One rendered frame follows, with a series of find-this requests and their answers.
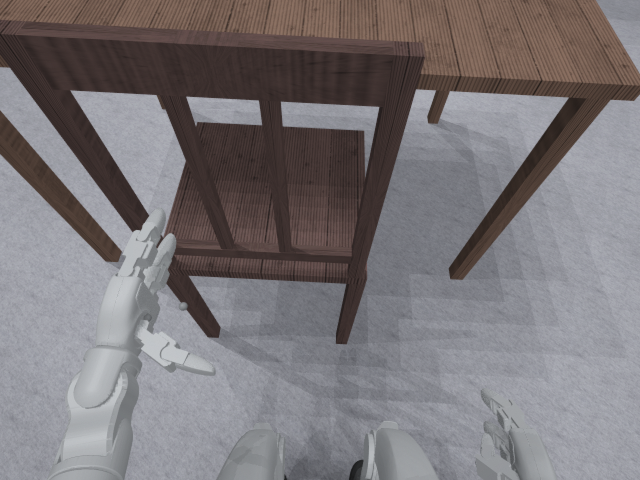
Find left robot forearm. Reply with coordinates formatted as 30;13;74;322
47;346;142;480

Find robot left shin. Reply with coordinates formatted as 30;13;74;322
253;423;273;431

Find right robot thigh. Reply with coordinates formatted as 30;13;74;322
363;428;439;480

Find robot left hand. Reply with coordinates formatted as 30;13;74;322
95;207;216;376

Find table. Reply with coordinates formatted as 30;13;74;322
0;0;640;280

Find chair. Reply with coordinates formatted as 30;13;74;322
0;20;425;344

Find robot right hand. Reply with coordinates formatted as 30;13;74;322
475;388;557;480

